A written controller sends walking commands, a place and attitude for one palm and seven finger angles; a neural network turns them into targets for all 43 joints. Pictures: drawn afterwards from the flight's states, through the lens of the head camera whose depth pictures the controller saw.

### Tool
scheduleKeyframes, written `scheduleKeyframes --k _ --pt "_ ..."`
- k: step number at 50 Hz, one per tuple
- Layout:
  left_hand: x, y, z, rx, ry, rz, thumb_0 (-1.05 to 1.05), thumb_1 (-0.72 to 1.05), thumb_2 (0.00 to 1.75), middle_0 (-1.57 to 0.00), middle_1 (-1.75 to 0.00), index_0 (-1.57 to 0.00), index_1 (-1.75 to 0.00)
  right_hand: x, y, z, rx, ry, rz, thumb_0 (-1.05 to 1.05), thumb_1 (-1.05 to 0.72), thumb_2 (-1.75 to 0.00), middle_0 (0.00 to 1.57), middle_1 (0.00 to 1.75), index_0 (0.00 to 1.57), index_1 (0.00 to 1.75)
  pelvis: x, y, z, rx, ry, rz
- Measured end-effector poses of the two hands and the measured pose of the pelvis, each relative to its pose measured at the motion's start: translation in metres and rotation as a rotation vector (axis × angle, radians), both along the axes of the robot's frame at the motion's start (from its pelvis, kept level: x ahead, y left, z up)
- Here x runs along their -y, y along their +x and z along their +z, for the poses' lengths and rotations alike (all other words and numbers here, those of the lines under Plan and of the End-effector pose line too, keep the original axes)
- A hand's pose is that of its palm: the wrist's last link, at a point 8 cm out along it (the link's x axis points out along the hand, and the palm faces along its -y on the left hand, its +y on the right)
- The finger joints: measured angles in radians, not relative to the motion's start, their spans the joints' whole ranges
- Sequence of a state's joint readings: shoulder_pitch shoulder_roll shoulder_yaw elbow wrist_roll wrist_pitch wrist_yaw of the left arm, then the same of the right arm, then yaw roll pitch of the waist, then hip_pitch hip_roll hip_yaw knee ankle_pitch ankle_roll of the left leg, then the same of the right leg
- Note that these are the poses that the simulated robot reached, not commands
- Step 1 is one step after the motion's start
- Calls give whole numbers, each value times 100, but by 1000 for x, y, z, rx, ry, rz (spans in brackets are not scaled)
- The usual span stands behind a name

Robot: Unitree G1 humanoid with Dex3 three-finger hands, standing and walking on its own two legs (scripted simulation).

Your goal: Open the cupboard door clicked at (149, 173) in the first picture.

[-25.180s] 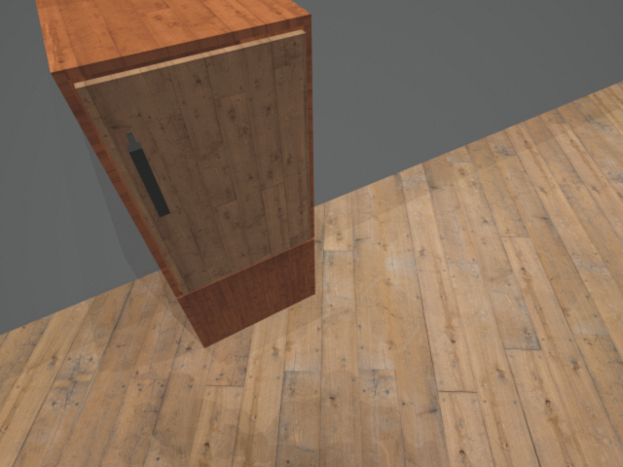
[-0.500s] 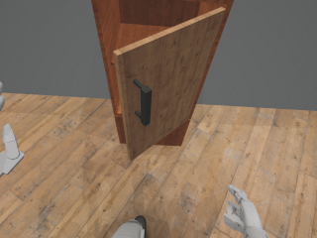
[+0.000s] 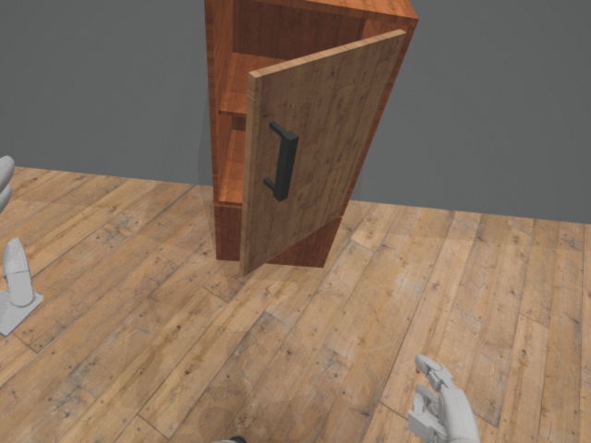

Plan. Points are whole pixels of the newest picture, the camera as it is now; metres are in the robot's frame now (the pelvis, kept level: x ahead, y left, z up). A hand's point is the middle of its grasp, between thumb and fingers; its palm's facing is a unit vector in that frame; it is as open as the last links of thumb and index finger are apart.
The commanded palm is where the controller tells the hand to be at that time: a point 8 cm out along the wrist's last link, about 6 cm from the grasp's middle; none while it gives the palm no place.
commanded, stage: stop stepping back and stand still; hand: left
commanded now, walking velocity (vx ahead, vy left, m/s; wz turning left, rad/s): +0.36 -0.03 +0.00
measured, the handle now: (278, 162) +0.59 +0.07 +0.02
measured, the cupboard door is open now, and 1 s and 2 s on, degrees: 42 42 42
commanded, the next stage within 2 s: let the arm hang, fingers relaxed in 1.16 s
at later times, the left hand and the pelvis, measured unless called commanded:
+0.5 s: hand out of the picture +0.14 +0.29 +0.17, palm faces +0.46 -0.79 -0.40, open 7.5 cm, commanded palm +0.06 +0.33 +0.18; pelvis -0.07 +0.02 -0.01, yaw +1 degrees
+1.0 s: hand (4, 332) +0.17 +0.27 +0.16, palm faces +0.43 -0.78 -0.46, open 7.4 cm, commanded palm +0.11 +0.30 +0.18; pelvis -0.04 +0.00 +0.00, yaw +0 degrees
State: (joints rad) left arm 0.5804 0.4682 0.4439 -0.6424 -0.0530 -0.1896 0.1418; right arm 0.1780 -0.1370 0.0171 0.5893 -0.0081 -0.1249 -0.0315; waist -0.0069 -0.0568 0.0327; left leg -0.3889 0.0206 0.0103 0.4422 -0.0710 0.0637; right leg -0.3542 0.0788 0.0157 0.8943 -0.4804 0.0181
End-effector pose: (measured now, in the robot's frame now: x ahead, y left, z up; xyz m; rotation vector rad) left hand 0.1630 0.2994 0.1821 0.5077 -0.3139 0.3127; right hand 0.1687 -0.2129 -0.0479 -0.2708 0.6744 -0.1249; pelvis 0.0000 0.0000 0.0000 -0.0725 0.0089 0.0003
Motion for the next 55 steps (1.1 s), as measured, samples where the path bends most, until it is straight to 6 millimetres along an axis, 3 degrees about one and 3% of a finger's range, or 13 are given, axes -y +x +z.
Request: scheduleKeyframes --k 6,11,15,18,21,28,32,39,46,51,55 --pt "-7 -45 12 -20 22 81 1 89 90 -21 -30 -21 -30 -13 -44 -8 -31 51 22 1 -90 -89 21 30 21 30 4 -29 6 -19 20 30" --pt "-10 -80 1 -33 5 115 1 89 90 -21 -30 -21 -30 0 -78 -34 -96 35 21 1 -89 -89 21 30 21 30 -2 -55 -6 -1 34 3" --pt "-25 -85 -13 10 -82 174 1 89 90 -21 -30 -21 -30 13 -103 -36 -142 -16 -33 1 -90 -89 21 30 21 30 -9 -56 -5 14 46 12" --pt "-35 -79 -22 55 -119 185 1 89 90 -21 -30 -21 -30 19 -109 -38 -127 -73 -55 2 -90 -89 21 30 21 30 -19 -57 -14 24 36 41" --pt "-38 -72 -20 74 -97 154 1 89 90 -21 -30 -21 -30 17 -110 -35 -84 -73 -90 2 -90 -89 21 30 21 30 -25 -67 -19 45 60 35" --pt "-25 -75 15 44 69 54 1 89 90 -21 -30 -21 -30 -10 -113 -22 -38 37 -73 1 -90 -89 20 30 20 30 -21 -73 -2 37 46 9" --pt "-23 -80 12 -36 91 100 1 89 90 -21 -30 -21 -30 -16 -109 -31 -62 82 -51 1 -90 -89 21 30 20 30 -16 -67 1 26 37 15" --pt "-12 -74 -16 -104 -5 193 1 89 90 -21 -30 -21 -30 0 -88 -56 -119 82 -5 1 -90 -89 21 30 21 30 -6 -58 -9 25 51 11" --pt "-4 -46 -11 -21 -31 124 1 89 90 -21 -30 -21 -30 18 -59 -37 -52 18 -44 2 -90 -89 21 30 21 30 -6 -41 -10 44 66 3" --pt "-4 -31 1 -35 36 93 1 89 90 -21 -30 -21 -30 19 -41 -21 14 33 -51 1 -90 -89 20 30 20 30 -3 -34 -4 21 67 -9" --pt "0 -27 -2 -87 45 83 1 89 90 -21 -30 -21 -30 19 -35 -19 20 51 -49 1 -90 -89 20 30 20 30 -2 -32 -2 3 61 -15"
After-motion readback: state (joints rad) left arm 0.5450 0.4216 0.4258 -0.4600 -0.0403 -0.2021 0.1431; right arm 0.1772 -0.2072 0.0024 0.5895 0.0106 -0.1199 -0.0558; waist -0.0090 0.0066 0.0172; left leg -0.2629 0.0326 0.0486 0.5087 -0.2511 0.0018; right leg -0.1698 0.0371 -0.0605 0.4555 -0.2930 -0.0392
